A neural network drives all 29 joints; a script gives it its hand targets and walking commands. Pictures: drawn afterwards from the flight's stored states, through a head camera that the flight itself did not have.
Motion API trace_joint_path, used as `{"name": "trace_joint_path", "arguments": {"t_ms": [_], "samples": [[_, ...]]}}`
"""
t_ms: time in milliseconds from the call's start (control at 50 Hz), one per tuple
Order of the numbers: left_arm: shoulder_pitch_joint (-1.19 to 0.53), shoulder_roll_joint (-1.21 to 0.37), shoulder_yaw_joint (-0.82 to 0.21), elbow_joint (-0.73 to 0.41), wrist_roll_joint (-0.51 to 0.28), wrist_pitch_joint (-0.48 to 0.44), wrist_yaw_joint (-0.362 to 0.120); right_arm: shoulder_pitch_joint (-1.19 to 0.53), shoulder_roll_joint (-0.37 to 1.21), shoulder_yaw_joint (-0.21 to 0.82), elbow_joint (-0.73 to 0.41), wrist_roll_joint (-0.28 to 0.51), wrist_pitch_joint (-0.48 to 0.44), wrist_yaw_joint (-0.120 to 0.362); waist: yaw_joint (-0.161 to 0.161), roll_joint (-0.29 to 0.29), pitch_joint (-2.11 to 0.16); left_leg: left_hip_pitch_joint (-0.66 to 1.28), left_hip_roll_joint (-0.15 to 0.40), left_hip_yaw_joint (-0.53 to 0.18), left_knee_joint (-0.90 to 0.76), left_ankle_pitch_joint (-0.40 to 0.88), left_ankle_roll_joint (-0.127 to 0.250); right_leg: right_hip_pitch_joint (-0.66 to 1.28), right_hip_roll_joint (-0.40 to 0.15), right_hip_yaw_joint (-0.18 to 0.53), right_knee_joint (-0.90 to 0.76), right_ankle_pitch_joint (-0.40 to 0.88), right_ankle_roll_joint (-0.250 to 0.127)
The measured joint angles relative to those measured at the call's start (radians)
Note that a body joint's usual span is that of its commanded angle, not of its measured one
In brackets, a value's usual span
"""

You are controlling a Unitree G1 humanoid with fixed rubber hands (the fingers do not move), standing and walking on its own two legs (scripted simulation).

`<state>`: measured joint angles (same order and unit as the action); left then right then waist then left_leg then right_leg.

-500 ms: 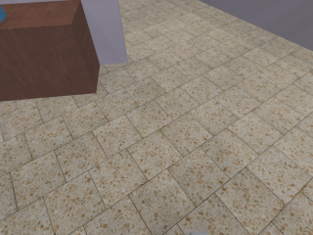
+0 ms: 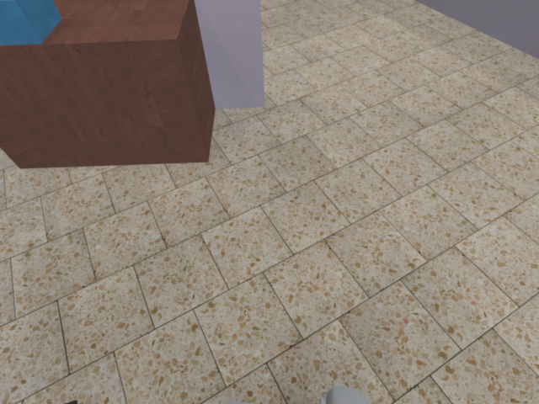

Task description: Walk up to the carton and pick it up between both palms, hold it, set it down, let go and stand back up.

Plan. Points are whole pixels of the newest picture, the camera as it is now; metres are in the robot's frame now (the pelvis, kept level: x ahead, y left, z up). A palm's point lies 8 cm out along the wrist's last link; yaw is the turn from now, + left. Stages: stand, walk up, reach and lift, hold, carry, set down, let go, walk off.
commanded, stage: walk up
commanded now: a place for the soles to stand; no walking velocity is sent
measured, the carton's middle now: (13, 11) +1.39 +0.94 -0.03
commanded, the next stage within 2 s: none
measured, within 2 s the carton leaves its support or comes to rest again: neither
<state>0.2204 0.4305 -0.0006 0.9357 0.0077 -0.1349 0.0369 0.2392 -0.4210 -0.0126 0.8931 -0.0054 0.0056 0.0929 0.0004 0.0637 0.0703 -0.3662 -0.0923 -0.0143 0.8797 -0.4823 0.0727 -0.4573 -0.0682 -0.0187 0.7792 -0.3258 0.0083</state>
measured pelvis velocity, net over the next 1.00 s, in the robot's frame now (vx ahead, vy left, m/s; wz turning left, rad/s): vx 0.24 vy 0.22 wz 0.09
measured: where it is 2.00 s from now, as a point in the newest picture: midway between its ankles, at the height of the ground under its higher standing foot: (157, 319)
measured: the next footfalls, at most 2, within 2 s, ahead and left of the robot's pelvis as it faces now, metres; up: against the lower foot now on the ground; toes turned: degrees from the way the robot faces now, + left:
left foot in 0.22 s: +0.15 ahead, +0.19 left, +0.00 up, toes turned +2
right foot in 0.50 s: +0.25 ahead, -0.02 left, +0.00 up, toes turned +1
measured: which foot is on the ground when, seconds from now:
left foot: up 0.00-0.20, down 0.22-0.54, up 0.56-0.78, down 0.80-1.00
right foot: down 0.00-0.22, up 0.24-0.48, down 0.50-0.78, up 0.80-0.98, down 1.00-1.00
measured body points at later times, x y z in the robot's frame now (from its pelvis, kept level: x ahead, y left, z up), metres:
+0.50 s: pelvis +0.13 +0.12 -0.01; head +0.17 +0.11 +0.44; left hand +0.18 +0.47 -0.10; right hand +0.23 -0.17 -0.14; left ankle +0.11 +0.19 -0.70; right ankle +0.20 -0.02 -0.70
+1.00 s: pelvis +0.24 +0.22 -0.02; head +0.27 +0.20 +0.42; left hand +0.27 +0.58 -0.11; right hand +0.35 -0.08 -0.15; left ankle +0.23 +0.35 -0.70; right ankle +0.30 +0.10 -0.71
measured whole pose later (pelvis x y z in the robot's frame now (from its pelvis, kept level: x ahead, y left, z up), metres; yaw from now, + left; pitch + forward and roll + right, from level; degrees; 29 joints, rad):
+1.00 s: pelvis +0.24 +0.22 -0.02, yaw +5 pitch -1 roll +1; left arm 0.24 0.47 0.00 0.97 0.01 -0.12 0.05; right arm 0.22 -0.43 -0.02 0.87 -0.01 0.00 0.08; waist 0.00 0.03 0.08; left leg -0.45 0.00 0.00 0.97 -0.50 -0.01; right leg -0.53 -0.06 -0.01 0.97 -0.49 -0.03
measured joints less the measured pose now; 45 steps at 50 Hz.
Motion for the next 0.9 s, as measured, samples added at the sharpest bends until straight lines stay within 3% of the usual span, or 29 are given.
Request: {"name": "trace_joint_path", "arguments": {"t_ms": [80,200,220,240,260,300,340,420,500,540,620,740,780,800,820,860,900], "samples": [[0.04,-0.019,0.0,0.011,0.0,0.004,0.008,-0.04,-0.002,0.0,-0.002,0.0,0.0,0.0,0.0,0.007,0.0,-0.07,0.016,-0.017,0.167,-0.001,-0.023,0.091,-0.03,-0.007,-0.057,-0.034,0.026],[0.072,0.001,0.0,0.025,0.0,0.019,-0.004,-0.127,-0.044,0.0,-0.011,0.0,-0.008,0.03,-0.002,0.007,-0.004,-0.13,0.104,-0.02,0.056,0.008,-0.025,0.172,-0.097,-0.009,-0.061,-0.089,0.044],[0.072,0.013,0.0,0.02,0.0,0.024,-0.005,-0.127,-0.056,-0.001,-0.017,0.0,-0.02,0.03,-0.002,0.004,-0.003,-0.119,0.105,-0.02,-0.002,0.032,-0.03,0.162,-0.115,-0.009,-0.009,-0.121,0.026],[0.069,0.022,0.001,0.019,0.0,0.032,-0.004,-0.128,-0.066,-0.003,-0.017,0.0,-0.031,0.027,-0.002,0.007,0.004,-0.117,0.1,-0.013,0.007,0.11,-0.043,0.139,-0.121,-0.002,0.095,-0.16,0.004],[0.062,0.027,0.001,0.026,0.0,0.046,0.001,-0.126,-0.063,-0.003,-0.016,0.0,-0.034,0.019,-0.003,0.001,0.007,-0.116,0.087,-0.002,0.041,0.105,-0.045,0.105,-0.114,0.022,0.216,-0.185,-0.013],[0.036,0.031,0.0,0.042,0.0,0.062,0.006,-0.111,-0.044,-0.002,-0.016,0.0,-0.034,0.006,-0.003,-0.01,0.006,-0.098,0.065,0.011,0.05,0.059,-0.036,0.029,-0.072,0.04,0.403,-0.185,-0.036],[0.017,0.034,0.0,0.042,0.0,0.06,0.005,-0.091,-0.02,-0.002,-0.016,0.0,-0.033,-0.002,-0.002,-0.023,0.006,-0.075,0.047,0.021,0.023,0.045,-0.025,-0.027,-0.035,0.04,0.451,-0.152,-0.042],[0.01,0.035,0.0,0.029,0.0,0.045,-0.002,-0.053,0.007,-0.002,-0.017,0.0,-0.034,-0.007,-0.001,-0.03,0.006,-0.047,0.02,0.041,-0.012,0.034,-0.003,-0.085,-0.008,0.037,0.34,-0.135,-0.042],[0.005,0.031,0.0,0.029,0.0,0.043,0.0,-0.017,0.019,-0.002,-0.017,0.0,-0.03,-0.016,-0.001,-0.03,0.005,-0.03,-0.001,0.058,-0.013,0.001,0.01,-0.088,-0.006,0.027,0.121,-0.13,-0.045],[0.004,0.014,0.0,0.031,0.0,0.03,0.005,-0.003,0.018,-0.002,-0.016,0.0,-0.015,-0.019,0.0,-0.007,0.007,-0.026,0.005,0.05,0.003,-0.005,0.011,-0.064,0.001,0.019,0.062,-0.01,-0.022],[0.045,-0.008,0.0,0.027,0.0,0.012,0.023,-0.021,0.016,-0.003,-0.017,0.0,-0.001,-0.019,0.001,0.001,0.008,-0.096,0.005,0.009,0.256,0.009,-0.029,0.01,-0.014,0.013,0.024,-0.026,0.006],[0.072,-0.013,0.0,0.026,0.0,0.019,0.023,-0.102,-0.036,-0.002,-0.018,0.0,0.0,0.009,-0.001,0.013,0.006,-0.17,0.121,-0.047,0.23,0.004,-0.029,0.093,-0.061,0.011,-0.013,-0.057,0.027],[0.067,0.002,0.0,0.015,0.002,0.021,0.014,-0.102,-0.06,-0.005,-0.019,0.0,-0.008,0.017,-0.002,0.012,0.002,-0.153,0.14,-0.049,0.111,0.004,-0.029,0.089,-0.09,0.011,0.034,-0.101,0.02],[0.065,0.012,0.0,0.004,0.004,0.025,0.012,-0.095,-0.076,-0.007,-0.02,0.0,-0.018,0.017,-0.002,0.016,0.001,-0.133,0.139,-0.053,0.041,0.015,-0.035,0.07,-0.103,0.01,0.099,-0.144,-0.011],[0.057,0.021,0.001,0.005,0.004,0.033,0.014,-0.092,-0.082,-0.011,-0.018,0.0,-0.021,0.012,-0.002,0.012,0.01,-0.136,0.129,-0.047,0.062,0.037,-0.065,0.042,-0.106,0.022,0.203,-0.191,-0.028],[0.039,0.038,0.001,0.028,0.004,0.06,0.02,-0.083,-0.058,-0.01,-0.019,0.0,-0.017,0.0,-0.003,-0.021,0.015,-0.128,0.104,-0.018,0.1,0.028,-0.089,-0.03,-0.086,0.044,0.406,-0.202,-0.038],[0.024,0.047,0.0,0.042,0.004,0.064,0.02,-0.065,-0.029,-0.01,-0.019,0.0,-0.013,-0.005,-0.002,-0.038,0.014,-0.108,0.095,-0.002,0.093,0.016,-0.09,-0.078,-0.039,0.041,0.486,-0.186,-0.038]]}}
